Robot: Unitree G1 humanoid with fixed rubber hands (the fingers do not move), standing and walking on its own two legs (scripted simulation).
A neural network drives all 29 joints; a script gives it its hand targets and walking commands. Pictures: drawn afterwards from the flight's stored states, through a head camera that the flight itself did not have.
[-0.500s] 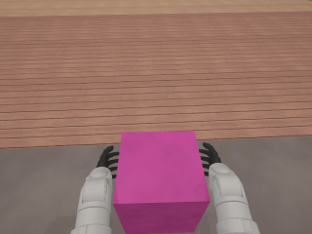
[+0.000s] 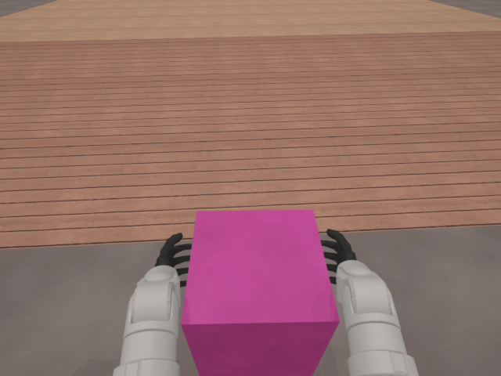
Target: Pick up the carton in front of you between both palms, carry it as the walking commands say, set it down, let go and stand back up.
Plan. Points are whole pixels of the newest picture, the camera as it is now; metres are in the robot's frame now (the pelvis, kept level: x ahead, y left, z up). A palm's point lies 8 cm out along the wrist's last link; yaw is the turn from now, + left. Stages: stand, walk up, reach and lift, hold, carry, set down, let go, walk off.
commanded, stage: hold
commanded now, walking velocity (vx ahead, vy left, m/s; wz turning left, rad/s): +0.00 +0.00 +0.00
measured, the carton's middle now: (255, 296) +0.29 +0.00 -0.03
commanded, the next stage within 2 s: carry in 0.64 s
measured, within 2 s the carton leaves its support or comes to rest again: neither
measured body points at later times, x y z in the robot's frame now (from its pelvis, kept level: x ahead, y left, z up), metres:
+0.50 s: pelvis +0.01 +0.00 +0.00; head -0.05 +0.00 +0.45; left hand +0.30 +0.15 +0.05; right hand +0.30 -0.15 +0.05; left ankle +0.02 +0.13 -0.74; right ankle +0.02 -0.13 -0.74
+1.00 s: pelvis +0.08 -0.02 +0.00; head +0.05 -0.02 +0.45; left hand +0.36 +0.14 +0.10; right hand +0.37 -0.17 +0.09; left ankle +0.10 +0.10 -0.71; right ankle +0.02 -0.13 -0.74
